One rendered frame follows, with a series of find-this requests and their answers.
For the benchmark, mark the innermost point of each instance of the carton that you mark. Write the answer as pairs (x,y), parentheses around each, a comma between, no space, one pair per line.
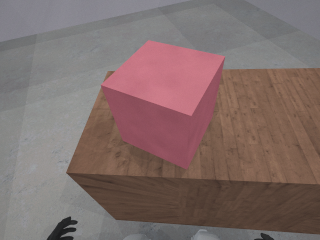
(163,98)

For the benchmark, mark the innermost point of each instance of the robot left hand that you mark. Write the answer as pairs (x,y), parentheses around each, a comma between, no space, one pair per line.
(61,230)

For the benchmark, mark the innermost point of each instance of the pedestal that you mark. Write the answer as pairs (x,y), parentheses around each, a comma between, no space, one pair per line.
(257,166)

